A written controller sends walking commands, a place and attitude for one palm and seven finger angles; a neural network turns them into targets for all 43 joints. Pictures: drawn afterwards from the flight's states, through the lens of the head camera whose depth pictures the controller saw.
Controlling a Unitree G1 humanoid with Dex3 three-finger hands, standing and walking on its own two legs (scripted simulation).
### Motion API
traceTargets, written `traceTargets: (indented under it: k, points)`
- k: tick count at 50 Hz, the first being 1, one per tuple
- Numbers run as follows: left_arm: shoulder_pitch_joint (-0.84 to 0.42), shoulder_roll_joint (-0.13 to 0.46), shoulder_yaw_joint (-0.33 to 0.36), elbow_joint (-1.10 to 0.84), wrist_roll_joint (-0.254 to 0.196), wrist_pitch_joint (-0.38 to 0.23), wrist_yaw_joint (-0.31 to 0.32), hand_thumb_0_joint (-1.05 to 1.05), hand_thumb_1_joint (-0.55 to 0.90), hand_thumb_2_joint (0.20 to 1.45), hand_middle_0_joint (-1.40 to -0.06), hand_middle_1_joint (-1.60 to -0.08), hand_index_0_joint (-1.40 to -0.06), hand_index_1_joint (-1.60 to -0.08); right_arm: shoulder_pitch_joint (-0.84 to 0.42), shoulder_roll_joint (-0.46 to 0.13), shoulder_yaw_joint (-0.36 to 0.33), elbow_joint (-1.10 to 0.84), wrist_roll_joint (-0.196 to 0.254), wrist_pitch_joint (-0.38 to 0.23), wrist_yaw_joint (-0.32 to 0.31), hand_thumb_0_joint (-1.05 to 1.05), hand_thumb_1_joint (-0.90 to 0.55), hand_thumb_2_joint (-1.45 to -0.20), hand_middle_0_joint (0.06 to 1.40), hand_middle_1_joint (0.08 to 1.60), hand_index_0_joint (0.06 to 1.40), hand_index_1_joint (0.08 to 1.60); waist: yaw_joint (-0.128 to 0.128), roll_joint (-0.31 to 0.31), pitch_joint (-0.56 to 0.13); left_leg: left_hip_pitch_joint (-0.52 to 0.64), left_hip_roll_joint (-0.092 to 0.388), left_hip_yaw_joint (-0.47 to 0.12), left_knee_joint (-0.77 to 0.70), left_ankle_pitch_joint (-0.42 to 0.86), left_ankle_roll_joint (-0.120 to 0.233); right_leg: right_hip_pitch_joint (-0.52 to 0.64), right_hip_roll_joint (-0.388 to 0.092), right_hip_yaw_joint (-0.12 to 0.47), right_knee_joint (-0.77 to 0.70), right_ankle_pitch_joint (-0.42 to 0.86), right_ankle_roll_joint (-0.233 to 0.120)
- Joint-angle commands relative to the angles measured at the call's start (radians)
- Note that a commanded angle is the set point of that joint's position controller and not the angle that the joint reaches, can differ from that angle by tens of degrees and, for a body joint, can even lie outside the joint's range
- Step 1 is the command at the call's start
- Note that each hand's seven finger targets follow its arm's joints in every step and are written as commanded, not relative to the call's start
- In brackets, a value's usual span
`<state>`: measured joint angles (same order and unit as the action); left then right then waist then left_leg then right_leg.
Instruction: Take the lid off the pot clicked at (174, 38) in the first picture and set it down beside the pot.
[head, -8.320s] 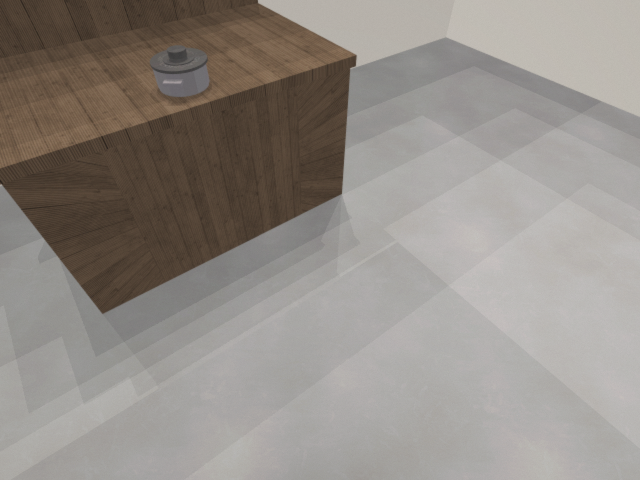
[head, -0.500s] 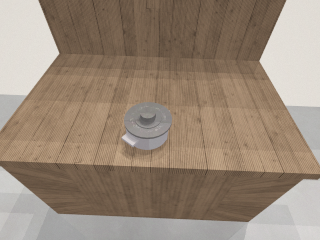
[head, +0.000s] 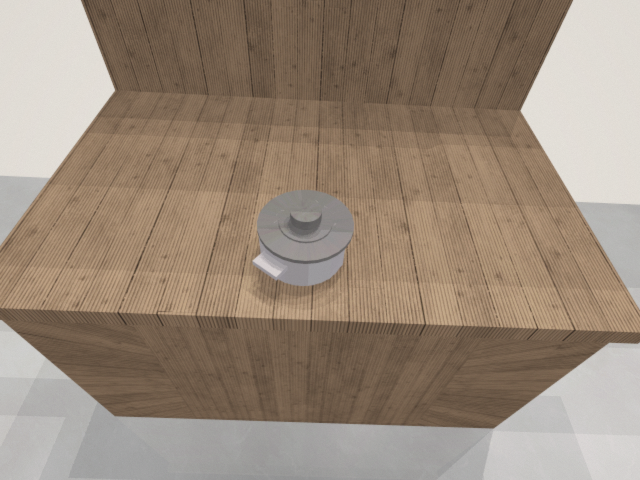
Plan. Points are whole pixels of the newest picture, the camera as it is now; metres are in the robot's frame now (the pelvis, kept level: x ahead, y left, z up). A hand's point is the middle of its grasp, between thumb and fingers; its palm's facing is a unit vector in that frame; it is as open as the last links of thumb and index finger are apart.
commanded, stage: look again from close up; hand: left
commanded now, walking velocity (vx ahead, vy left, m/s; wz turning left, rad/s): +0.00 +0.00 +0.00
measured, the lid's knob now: (305, 214) +0.52 +0.06 +0.01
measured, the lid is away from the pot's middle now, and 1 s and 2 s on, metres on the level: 0.00 0.00 0.00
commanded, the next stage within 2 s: shuffle to correct the standing spot in 0.22 s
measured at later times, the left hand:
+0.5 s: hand out of the picture -0.01 +0.16 -0.18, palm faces +0.00 -0.99 -0.16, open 7.4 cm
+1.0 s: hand out of the picture +0.03 +0.12 -0.19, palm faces +0.01 -0.99 -0.14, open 7.4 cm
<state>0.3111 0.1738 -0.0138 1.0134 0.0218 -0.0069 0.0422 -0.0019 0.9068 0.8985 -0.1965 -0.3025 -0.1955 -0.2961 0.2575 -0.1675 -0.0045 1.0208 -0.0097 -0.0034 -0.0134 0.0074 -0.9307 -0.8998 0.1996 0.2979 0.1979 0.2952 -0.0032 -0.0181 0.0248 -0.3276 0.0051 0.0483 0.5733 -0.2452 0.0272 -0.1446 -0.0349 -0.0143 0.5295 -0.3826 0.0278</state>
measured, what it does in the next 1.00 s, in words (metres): shifts its weight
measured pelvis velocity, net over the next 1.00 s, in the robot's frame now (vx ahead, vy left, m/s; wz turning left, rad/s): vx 0.03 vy -0.04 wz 0.00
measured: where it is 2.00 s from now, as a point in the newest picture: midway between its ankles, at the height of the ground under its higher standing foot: outside the picture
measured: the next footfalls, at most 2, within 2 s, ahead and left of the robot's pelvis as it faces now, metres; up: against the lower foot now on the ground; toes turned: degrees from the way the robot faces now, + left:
right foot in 1.48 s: +0.11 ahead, -0.16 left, +0.00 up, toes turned -1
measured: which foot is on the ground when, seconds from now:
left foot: down 0.00-1.00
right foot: down 0.00-1.00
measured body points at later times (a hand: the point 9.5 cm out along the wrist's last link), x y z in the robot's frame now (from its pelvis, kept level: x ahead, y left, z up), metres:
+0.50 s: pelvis +0.01 -0.01 +0.00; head +0.03 +0.02 +0.45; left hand -0.01 +0.21 -0.16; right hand +0.04 -0.24 -0.14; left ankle +0.04 +0.10 -0.73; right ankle -0.06 -0.14 -0.73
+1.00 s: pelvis +0.03 -0.04 -0.01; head +0.06 -0.02 +0.44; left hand +0.03 +0.17 -0.18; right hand +0.07 -0.28 -0.15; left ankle +0.04 +0.10 -0.73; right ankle -0.06 -0.14 -0.73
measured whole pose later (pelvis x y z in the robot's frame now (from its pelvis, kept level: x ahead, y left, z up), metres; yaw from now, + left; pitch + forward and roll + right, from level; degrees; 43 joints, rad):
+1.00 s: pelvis +0.03 -0.04 -0.01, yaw +0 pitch +0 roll -1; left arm 0.33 0.16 0.01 1.01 0.01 0.01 0.03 0.00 0.91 0.90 -0.20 -0.30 -0.20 -0.30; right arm 0.21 -0.13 -0.03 1.05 -0.01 0.01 -0.04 0.00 -0.91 -0.90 0.20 0.30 0.20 0.30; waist -0.02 -0.05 0.05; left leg -0.33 0.07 0.01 0.66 -0.33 -0.04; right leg -0.12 0.04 -0.04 0.57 -0.45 -0.03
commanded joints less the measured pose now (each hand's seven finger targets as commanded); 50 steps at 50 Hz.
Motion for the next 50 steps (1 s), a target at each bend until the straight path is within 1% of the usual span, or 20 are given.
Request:
traceTargets:
  k: [1,4,6,9,13,16,19,23,26,28,29,30,33,36,38,41,43,44,47,50]
  points:
    - [0.090,0.095,0.021,-0.032,-0.001,-0.011,0.002,0.000,0.900,0.900,-0.200,-0.300,-0.200,-0.300,0.021,-0.105,-0.021,-0.051,0.002,-0.024,-0.004,0.000,-0.900,-0.900,0.200,0.300,0.200,0.300,0.014,0.032,0.012,0.084,0.095,-0.132,-0.127,0.087,0.025,-0.109,-0.042,0.052,-0.108,0.114,-0.065]
    - [0.093,0.102,0.019,-0.030,-0.003,-0.012,0.000,0.000,0.900,0.900,-0.200,-0.300,-0.200,-0.300,0.024,-0.101,-0.020,-0.047,0.005,-0.026,-0.004,0.000,-0.900,-0.900,0.200,0.300,0.200,0.300,0.016,0.019,0.002,0.101,0.098,-0.131,-0.129,0.120,0.027,-0.096,-0.045,0.046,-0.116,0.149,-0.062]
    - [0.095,0.097,0.017,-0.028,-0.002,-0.012,0.001,0.000,0.900,0.900,-0.200,-0.300,-0.200,-0.300,0.016,-0.105,-0.021,-0.045,0.006,-0.025,-0.005,0.000,-0.900,-0.900,0.200,0.300,0.200,0.300,0.014,0.032,0.015,0.099,0.096,-0.127,-0.128,0.113,0.024,-0.108,-0.049,0.054,-0.120,0.145,-0.060]
    - [0.102,0.102,0.016,-0.025,-0.003,-0.016,-0.001,0.000,0.900,0.900,-0.200,-0.300,-0.200,-0.300,0.017,-0.097,-0.019,-0.038,0.008,-0.027,-0.005,0.000,-0.900,-0.900,0.200,0.300,0.200,0.300,0.016,-0.003,0.005,0.116,0.096,-0.116,-0.115,0.163,0.024,-0.092,-0.056,0.053,-0.128,0.202,-0.060]
    - [0.106,0.095,0.014,-0.021,-0.003,-0.016,0.001,0.000,0.900,0.900,-0.200,-0.300,-0.200,-0.300,0.016,-0.096,-0.019,-0.031,0.008,-0.026,-0.006,0.000,-0.900,-0.900,0.200,0.300,0.200,0.300,0.012,0.017,0.014,0.121,0.094,-0.109,-0.117,0.170,0.020,-0.098,-0.060,0.058,-0.131,0.207,-0.058]
    - [0.112,0.097,0.013,-0.018,-0.004,-0.018,0.001,0.000,0.900,0.900,-0.200,-0.300,-0.200,-0.300,0.010,-0.096,-0.020,-0.025,0.009,-0.027,-0.006,0.000,-0.900,-0.900,0.200,0.300,0.200,0.300,0.014,0.005,0.005,0.132,0.095,-0.104,-0.109,0.198,0.019,-0.087,-0.065,0.058,-0.132,0.239,-0.057]
    - [0.121,0.089,0.010,-0.005,-0.006,-0.016,-0.002,0.000,0.900,0.900,-0.200,-0.300,-0.200,-0.300,0.013,-0.089,-0.022,-0.012,0.008,-0.027,-0.007,0.000,-0.900,-0.900,0.200,0.300,0.200,0.300,0.010,-0.014,0.004,0.146,0.108,-0.113,-0.118,0.156,0.024,-0.083,-0.052,0.041,-0.141,0.199,-0.054]
    - [0.126,0.080,0.014,-0.002,-0.001,-0.007,-0.006,0.000,0.900,0.900,-0.200,-0.300,-0.200,-0.300,0.010,-0.103,-0.033,-0.010,0.002,-0.019,-0.007,0.000,-0.900,-0.900,0.200,0.300,0.200,0.300,0.004,0.058,0.048,0.101,0.129,-0.149,-0.158,0.004,0.037,-0.115,-0.028,0.019,-0.120,0.077,-0.057]
    - [0.139,0.080,0.016,0.000,0.000,-0.003,-0.010,0.000,0.900,0.900,-0.200,-0.300,-0.200,-0.300,0.009,-0.113,-0.041,-0.016,-0.001,-0.014,-0.006,0.000,-0.900,-0.900,0.200,0.300,0.200,0.300,0.007,0.082,0.065,0.066,0.149,-0.179,-0.183,-0.083,0.048,-0.125,-0.013,-0.001,-0.102,0.038,-0.061]
    - [0.147,0.076,0.018,0.003,0.000,-0.005,-0.011,0.000,0.900,0.900,-0.200,-0.300,-0.200,-0.300,0.012,-0.112,-0.046,-0.018,-0.002,-0.013,-0.007,0.000,-0.900,-0.900,0.200,0.300,0.200,0.300,0.009,0.093,0.057,0.064,0.160,-0.194,-0.182,-0.060,0.057,-0.120,-0.008,-0.009,-0.090,0.053,-0.062]
    - [0.151,0.081,0.018,0.004,-0.002,-0.006,-0.013,0.000,0.900,0.900,-0.200,-0.300,-0.200,-0.300,0.015,-0.109,-0.046,-0.021,-0.001,-0.014,-0.008,0.000,-0.900,-0.900,0.200,0.300,0.200,0.300,0.012,0.067,0.043,0.065,0.164,-0.194,-0.171,-0.026,0.060,-0.103,-0.008,-0.013,-0.091,0.075,-0.065]
    - [0.153,0.077,0.019,0.004,-0.002,-0.006,-0.012,0.000,0.900,0.900,-0.200,-0.300,-0.200,-0.300,0.013,-0.115,-0.048,-0.023,-0.002,-0.014,-0.009,0.000,-0.900,-0.900,0.200,0.300,0.200,0.300,0.010,0.068,0.038,0.060,0.161,-0.185,-0.149,-0.015,0.059,-0.102,-0.013,-0.004,-0.094,0.079,-0.066]
    - [0.154,0.079,0.025,0.003,-0.003,-0.008,-0.012,0.000,0.900,0.900,-0.200,-0.300,-0.200,-0.300,0.016,-0.098,-0.049,-0.024,-0.002,-0.015,-0.014,0.000,-0.900,-0.900,0.200,0.300,0.200,0.300,0.005,0.034,0.002,0.079,0.142,-0.138,-0.078,0.098,0.050,-0.084,-0.028,0.025,-0.099,0.161,-0.076]
    - [0.148,0.088,0.032,-0.006,-0.005,-0.008,-0.011,0.000,0.900,0.900,-0.200,-0.300,-0.200,-0.300,0.015,-0.090,-0.048,-0.024,-0.001,-0.016,-0.019,0.000,-0.900,-0.900,0.200,0.300,0.200,0.300,-0.001,-0.030,-0.012,0.068,0.123,-0.074,0.005,0.208,0.033,-0.046,-0.048,0.047,-0.100,0.314,-0.082]
    - [0.144,0.091,0.035,-0.010,-0.006,-0.007,-0.008,0.000,0.900,0.900,-0.200,-0.300,-0.200,-0.300,0.020,-0.082,-0.046,-0.019,0.000,-0.016,-0.023,0.000,-0.900,-0.900,0.200,0.300,0.200,0.300,-0.007,-0.036,-0.034,0.073,0.111,-0.047,0.035,0.256,0.023,-0.014,-0.055,0.052,-0.080,0.445,-0.085]
    - [0.146,0.099,0.042,-0.014,-0.006,-0.002,-0.005,0.000,0.900,0.900,-0.200,-0.300,-0.200,-0.300,0.007,-0.074,-0.046,-0.017,0.002,-0.010,-0.028,0.000,-0.900,-0.900,0.200,0.300,0.200,0.300,-0.006,-0.062,-0.004,0.044,0.094,-0.013,0.081,0.253,0.013,0.007,-0.066,0.059,-0.074,0.602,-0.075]
    - [0.138,0.100,0.043,-0.016,-0.008,0.001,-0.003,0.000,0.900,0.900,-0.200,-0.300,-0.200,-0.300,0.011,-0.070,-0.044,-0.012,0.002,-0.006,-0.032,0.000,-0.900,-0.900,0.200,0.300,0.200,0.300,-0.013,-0.044,0.008,0.054,0.093,-0.014,0.076,0.257,0.012,-0.002,-0.063,0.051,-0.058,0.654,-0.068]
    - [0.134,0.103,0.044,-0.020,-0.010,0.002,-0.006,0.000,0.900,0.900,-0.200,-0.300,-0.200,-0.300,0.016,-0.071,-0.047,-0.010,0.002,-0.005,-0.032,0.000,-0.900,-0.900,0.200,0.300,0.200,0.300,-0.012,-0.048,0.018,0.054,0.096,-0.020,0.073,0.261,0.016,-0.004,-0.055,0.040,-0.054,0.649,-0.060]
    - [0.116,0.092,0.047,-0.035,-0.011,0.006,-0.004,0.000,0.900,0.900,-0.200,-0.300,-0.200,-0.300,0.026,-0.090,-0.051,-0.006,0.000,0.001,-0.037,0.000,-0.900,-0.900,0.200,0.300,0.200,0.300,-0.025,0.036,0.008,0.109,0.138,-0.078,0.033,0.328,0.042,-0.063,-0.022,0.012,-0.011,0.556,-0.038]
    - [0.107,0.074,0.049,-0.049,-0.012,0.010,-0.006,0.000,0.900,0.900,-0.200,-0.300,-0.200,-0.300,0.033,-0.129,-0.060,-0.010,-0.004,0.007,-0.039,0.000,-0.900,-0.900,0.200,0.300,0.200,0.300,-0.018,0.154,0.022,0.107,0.223,-0.214,-0.042,0.328,0.101,-0.125,0.028,-0.029,0.028,0.245,-0.020]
